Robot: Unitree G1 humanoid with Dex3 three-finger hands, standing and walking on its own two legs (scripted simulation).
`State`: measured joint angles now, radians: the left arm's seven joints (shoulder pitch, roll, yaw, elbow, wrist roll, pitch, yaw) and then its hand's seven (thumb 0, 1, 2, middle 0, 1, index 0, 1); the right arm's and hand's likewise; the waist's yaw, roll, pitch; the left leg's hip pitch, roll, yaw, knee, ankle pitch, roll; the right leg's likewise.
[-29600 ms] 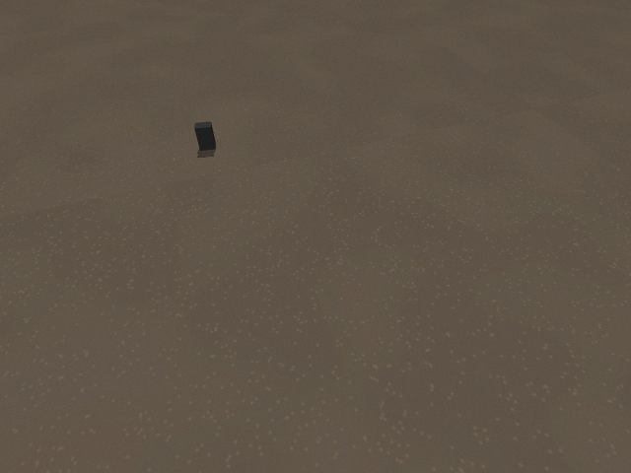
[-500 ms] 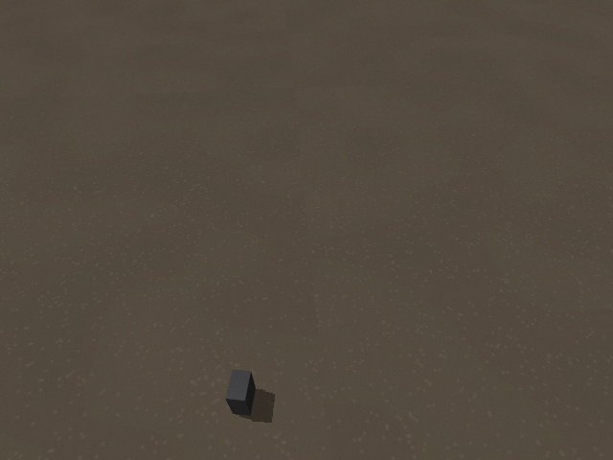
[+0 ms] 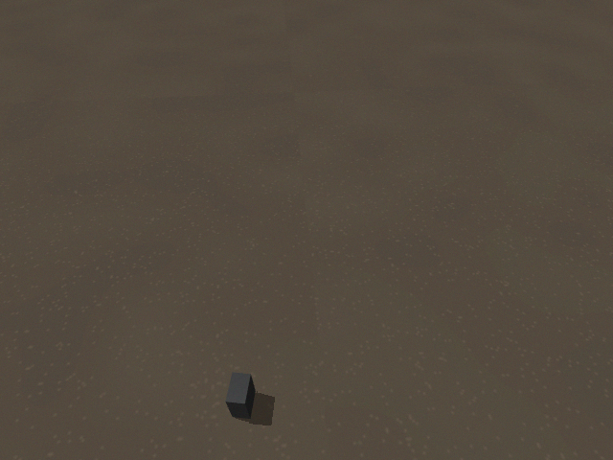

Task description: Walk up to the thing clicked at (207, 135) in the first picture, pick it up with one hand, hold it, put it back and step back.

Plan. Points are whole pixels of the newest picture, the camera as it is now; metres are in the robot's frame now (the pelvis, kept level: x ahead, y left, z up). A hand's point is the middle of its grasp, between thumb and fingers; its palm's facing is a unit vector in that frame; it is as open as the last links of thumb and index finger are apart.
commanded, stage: stand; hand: left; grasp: from above
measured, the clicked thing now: (241, 396) +0.47 +0.21 -0.71
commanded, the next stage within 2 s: go down in 0.06 s
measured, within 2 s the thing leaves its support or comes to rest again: neither
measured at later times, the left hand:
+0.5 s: hand out of the picture +0.17 +0.26 -0.17, palm faces +0.07 -0.94 -0.33, open 13.2 cm
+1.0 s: hand out of the picture +0.15 +0.28 -0.20, palm faces +0.11 -0.94 -0.33, open 17.3 cm
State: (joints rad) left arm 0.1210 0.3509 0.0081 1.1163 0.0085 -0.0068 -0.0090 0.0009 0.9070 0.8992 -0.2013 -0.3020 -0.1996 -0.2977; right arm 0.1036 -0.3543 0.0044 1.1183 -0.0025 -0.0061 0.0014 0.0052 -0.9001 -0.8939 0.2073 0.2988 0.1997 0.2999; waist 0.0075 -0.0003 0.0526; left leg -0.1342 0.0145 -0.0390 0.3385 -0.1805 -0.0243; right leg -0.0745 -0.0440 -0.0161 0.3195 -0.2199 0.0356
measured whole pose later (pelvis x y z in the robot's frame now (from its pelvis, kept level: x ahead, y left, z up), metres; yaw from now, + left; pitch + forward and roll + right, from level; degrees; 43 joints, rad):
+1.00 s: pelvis -0.01 +0.01 -0.08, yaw -1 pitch +16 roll -3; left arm 0.24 0.35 0.28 0.45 0.01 0.27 -0.06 -0.01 -0.50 0.07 -0.06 -0.06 -0.06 -0.06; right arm 0.20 -0.23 -0.01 0.56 0.01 -0.13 -0.08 0.01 -0.83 -0.88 0.21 0.30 0.20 0.30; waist -0.03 -0.01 -0.12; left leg -0.87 0.04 -0.06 1.09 -0.51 -0.02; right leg -0.79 -0.01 -0.01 1.04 -0.53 0.04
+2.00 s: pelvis -0.08 +0.00 -0.29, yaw -5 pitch +33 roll -5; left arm -0.39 0.68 0.74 0.96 -0.13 -0.32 -0.42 -0.02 -0.50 0.17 -0.03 -0.13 -0.03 -0.13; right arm 0.13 -0.31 0.04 0.66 -0.03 -0.14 -0.03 0.01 -0.86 -0.89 0.21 0.30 0.20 0.30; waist -0.04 -0.03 -0.16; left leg -1.83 0.03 -0.12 1.89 -0.65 -0.05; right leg -1.75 0.02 -0.02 1.86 -0.70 0.04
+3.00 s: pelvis -0.11 +0.01 -0.41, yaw -9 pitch +31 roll -8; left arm -0.69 0.94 0.90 1.12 -0.10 -0.39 -0.52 -0.02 -0.44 0.20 -0.02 -0.17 -0.02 -0.16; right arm 0.13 -0.34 0.12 0.70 -0.07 -0.05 0.01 0.00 -0.88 -0.89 0.21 0.30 0.20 0.30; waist -0.09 -0.04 -0.07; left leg -2.18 0.01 -0.18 2.28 -0.66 -0.05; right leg -2.07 0.05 -0.03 2.22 -0.71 0.05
